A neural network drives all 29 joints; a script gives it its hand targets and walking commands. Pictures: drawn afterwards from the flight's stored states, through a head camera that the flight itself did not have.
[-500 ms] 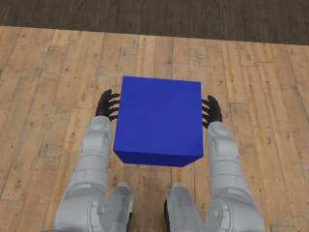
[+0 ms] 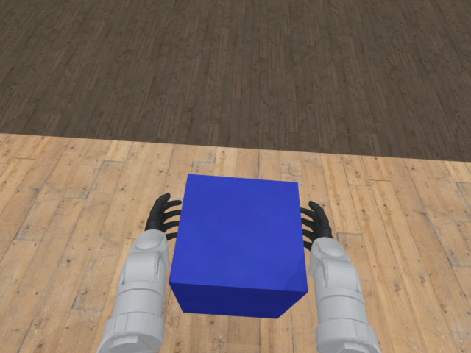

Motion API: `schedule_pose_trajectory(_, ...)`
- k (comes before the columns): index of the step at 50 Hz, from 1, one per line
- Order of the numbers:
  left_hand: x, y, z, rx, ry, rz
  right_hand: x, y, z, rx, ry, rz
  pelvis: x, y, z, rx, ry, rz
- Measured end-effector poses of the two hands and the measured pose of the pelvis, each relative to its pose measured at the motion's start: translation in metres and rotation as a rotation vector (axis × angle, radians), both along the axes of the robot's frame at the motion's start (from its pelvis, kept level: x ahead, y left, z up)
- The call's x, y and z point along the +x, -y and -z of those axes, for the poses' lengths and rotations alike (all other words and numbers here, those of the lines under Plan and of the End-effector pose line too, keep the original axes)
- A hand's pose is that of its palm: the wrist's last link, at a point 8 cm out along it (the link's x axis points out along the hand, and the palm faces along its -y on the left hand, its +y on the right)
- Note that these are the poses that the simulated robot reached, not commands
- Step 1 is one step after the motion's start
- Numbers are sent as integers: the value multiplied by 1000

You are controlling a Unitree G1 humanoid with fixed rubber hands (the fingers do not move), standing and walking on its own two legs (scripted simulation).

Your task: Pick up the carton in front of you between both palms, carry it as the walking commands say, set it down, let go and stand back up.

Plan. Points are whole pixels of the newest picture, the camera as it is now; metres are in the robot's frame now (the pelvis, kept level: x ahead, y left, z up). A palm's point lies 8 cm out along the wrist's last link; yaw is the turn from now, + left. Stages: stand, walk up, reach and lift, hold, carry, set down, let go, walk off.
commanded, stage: reach and lift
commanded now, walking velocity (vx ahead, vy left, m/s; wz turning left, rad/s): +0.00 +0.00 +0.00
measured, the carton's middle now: (236, 252) +0.32 +0.00 -0.08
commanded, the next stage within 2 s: hold in 1.18 s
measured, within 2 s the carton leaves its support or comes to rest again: neither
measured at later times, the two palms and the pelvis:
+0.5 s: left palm (149, 227) +0.31 +0.15 +0.05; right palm (327, 234) +0.31 -0.15 +0.04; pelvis +0.00 +0.00 +0.02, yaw +0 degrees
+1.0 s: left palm (147, 222) +0.31 +0.15 +0.06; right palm (329, 230) +0.31 -0.15 +0.06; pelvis +0.02 +0.00 +0.03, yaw +0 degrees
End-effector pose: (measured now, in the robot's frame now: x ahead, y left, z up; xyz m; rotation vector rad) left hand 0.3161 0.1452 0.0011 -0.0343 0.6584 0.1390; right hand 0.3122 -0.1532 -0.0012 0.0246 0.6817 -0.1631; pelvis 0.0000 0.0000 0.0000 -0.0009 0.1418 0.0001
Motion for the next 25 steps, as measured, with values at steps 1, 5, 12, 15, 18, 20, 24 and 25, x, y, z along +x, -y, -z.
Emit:
schedule_pose_trajectory(1,-1,-1,-6,6,4,3,-1,-1,-6,0,4,-2,1,0,-3,0,20,-1)
schedule_pose_trajectory(5,-7,-4,-27,25,1,10,-5,-4,-27,-15,2,-21,3,0,-14,-1,92,-8)
schedule_pose_trajectory(12,-13,-5,-45,36,-12,16,-10,-5,-45,-40,-12,-42,3,1,-21,1,174,-8)
schedule_pose_trajectory(15,-14,-4,-48,41,-16,20,-10,-5,-48,-44,-16,-44,2,1,-22,2,189,-6)
schedule_pose_trajectory(18,-13,-4,-48,39,-22,20,-10,-4,-49,-47,-22,-44,1,2,-23,3,198,-3)
schedule_pose_trajectory(20,-12,-3,-47,40,-28,21,-9,-3,-47,-44,-28,-42,1,2,-23,4,200,-1)
schedule_pose_trajectory(24,-10,-2,-45,45,-28,26,-8,-3,-45,-45,-27,-41,3,2,-23,3,196,1)
schedule_pose_trajectory(25,-10,-2,-45,47,-25,28,-7,-3,-46,-46,-25,-42,3,2,-24,3,195,1)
